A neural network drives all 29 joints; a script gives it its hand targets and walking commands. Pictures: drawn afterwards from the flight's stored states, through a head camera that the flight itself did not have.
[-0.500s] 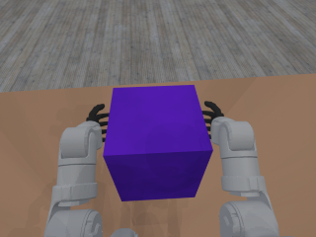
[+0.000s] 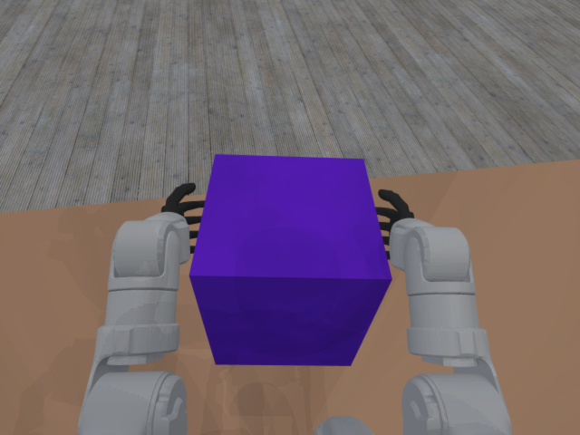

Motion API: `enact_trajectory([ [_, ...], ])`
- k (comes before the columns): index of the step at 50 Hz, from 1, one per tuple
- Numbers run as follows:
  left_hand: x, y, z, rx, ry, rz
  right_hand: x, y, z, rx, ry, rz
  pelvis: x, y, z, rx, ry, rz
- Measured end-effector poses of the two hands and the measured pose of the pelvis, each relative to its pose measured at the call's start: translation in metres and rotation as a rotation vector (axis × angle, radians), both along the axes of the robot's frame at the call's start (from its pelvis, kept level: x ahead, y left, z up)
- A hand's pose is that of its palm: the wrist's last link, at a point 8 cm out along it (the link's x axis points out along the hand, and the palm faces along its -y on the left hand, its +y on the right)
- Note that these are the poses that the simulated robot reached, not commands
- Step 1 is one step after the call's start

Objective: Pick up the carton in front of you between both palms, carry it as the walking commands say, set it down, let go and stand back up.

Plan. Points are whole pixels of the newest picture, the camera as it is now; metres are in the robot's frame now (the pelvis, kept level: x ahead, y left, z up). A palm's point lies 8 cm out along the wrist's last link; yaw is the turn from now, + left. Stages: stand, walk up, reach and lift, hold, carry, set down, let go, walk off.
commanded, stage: carry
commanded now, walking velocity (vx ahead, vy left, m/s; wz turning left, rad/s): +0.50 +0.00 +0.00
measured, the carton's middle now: (286, 265) +0.35 -0.01 +0.02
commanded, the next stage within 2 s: none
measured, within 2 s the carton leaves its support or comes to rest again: neither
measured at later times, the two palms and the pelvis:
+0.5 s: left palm (207, 121) +0.64 +0.12 +0.06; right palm (362, 117) +0.66 -0.17 +0.06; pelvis +0.30 -0.04 -0.03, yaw +1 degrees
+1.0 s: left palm (206, 52) +0.95 +0.16 +0.04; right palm (327, 56) +0.94 -0.14 +0.04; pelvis +0.59 +0.01 -0.06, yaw +0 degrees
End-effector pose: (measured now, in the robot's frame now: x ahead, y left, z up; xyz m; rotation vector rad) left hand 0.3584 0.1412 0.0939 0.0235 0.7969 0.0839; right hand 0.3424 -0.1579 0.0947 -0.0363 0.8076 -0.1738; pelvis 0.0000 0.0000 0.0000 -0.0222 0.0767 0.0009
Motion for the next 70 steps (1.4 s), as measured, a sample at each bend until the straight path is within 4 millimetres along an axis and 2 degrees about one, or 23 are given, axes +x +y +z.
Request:
enact_trajectory([
  [7,0.080,-0.006,0.011,-0.020,-0.063,0.006,0.079,-0.006,0.013,0.009,-0.066,-0.022,0.074,-0.001,0.006,-0.002,0.018,0.006],
  [13,0.159,-0.016,0.020,-0.022,-0.121,0.025,0.162,-0.016,0.021,0.020,-0.124,-0.012,0.155,-0.013,-0.005,0.018,0.022,0.014],
  [17,0.216,-0.025,0.011,0.004,-0.133,0.041,0.226,-0.026,0.006,0.031,-0.135,0.016,0.220,-0.026,-0.030,0.045,-0.002,0.030],
  [19,0.238,-0.027,0.000,0.031,-0.114,0.050,0.255,-0.027,-0.008,0.045,-0.114,0.036,0.242,-0.029,-0.038,0.024,-0.006,0.024],
  [24,0.271,-0.018,-0.029,0.037,-0.001,0.091,0.305,-0.018,-0.033,0.033,-0.002,0.094,0.290,-0.040,-0.031,0.040,-0.006,0.022],
  [28,0.307,-0.012,-0.030,0.031,-0.003,0.116,0.347,-0.012,-0.034,0.037,-0.004,0.110,0.327,-0.043,-0.025,0.045,0.006,0.024],
  [34,0.379,-0.005,-0.013,0.019,-0.079,0.126,0.416,-0.005,-0.021,0.055,-0.079,0.094,0.393,-0.036,-0.023,0.042,0.019,0.018],
  [39,0.450,0.007,-0.004,0.013,-0.135,0.114,0.483,0.006,-0.011,0.055,-0.135,0.079,0.462,-0.023,-0.033,0.022,0.020,0.009],
  [43,0.514,0.019,-0.016,0.004,-0.153,0.086,0.541,0.019,-0.017,0.028,-0.154,0.066,0.527,-0.008,-0.060,-0.004,-0.005,-0.008],
  [45,0.543,0.022,-0.029,-0.008,-0.136,0.064,0.563,0.021,-0.026,0.001,-0.137,0.056,0.549,-0.004,-0.070,0.012,-0.005,-0.005],
  [50,0.591,0.015,-0.056,-0.001,-0.005,0.008,0.595,0.014,-0.054,-0.004,-0.005,0.011,0.594,0.009,-0.061,0.001,-0.006,0.002],
  [54,0.632,0.010,-0.057,-0.003,0.001,-0.011,0.630,0.010,-0.056,-0.002,0.001,-0.011,0.631,0.014,-0.053,-0.005,0.004,-0.002],
  [59,0.690,0.008,-0.049,-0.019,-0.052,0.002,0.689,0.008,-0.045,0.004,-0.054,-0.020,0.685,0.013,-0.050,-0.005,0.016,0.006],
  [63,0.740,0.004,-0.038,-0.023,-0.105,0.017,0.743,0.003,-0.035,0.010,-0.107,-0.013,0.736,0.006,-0.054,0.005,0.020,0.014],
  [67,0.797,-0.005,-0.036,-0.016,-0.132,0.027,0.803,-0.006,-0.037,0.018,-0.134,-0.002,0.797,-0.003,-0.068,0.023,0.016,0.021],
  [70,0.840,-0.011,-0.045,0.012,-0.140,0.042,0.852,-0.011,-0.051,0.031,-0.142,0.025,0.845,-0.011,-0.090,0.037,-0.004,0.028],
])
